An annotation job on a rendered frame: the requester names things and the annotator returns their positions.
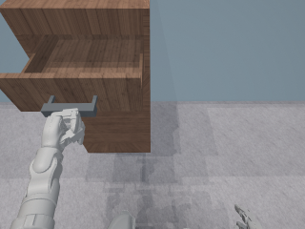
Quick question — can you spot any drawer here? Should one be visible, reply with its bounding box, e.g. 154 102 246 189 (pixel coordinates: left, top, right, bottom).
0 34 145 112

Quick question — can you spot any robot left thigh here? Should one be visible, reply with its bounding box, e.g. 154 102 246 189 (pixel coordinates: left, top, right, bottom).
107 214 136 229

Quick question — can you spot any left robot hand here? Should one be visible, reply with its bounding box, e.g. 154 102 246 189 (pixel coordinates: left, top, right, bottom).
41 108 86 153

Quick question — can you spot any handle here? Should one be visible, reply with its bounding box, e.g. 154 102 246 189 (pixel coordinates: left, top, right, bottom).
40 95 98 117

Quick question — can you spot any left robot forearm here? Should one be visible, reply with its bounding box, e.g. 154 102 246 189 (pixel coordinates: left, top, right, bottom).
10 146 64 229

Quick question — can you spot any cabinet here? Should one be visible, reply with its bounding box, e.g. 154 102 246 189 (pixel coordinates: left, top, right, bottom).
0 0 151 154

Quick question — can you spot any robot left shin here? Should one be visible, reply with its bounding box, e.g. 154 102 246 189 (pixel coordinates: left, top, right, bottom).
120 210 130 215

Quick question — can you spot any right robot hand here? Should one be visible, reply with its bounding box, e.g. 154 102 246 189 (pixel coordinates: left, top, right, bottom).
234 204 263 229

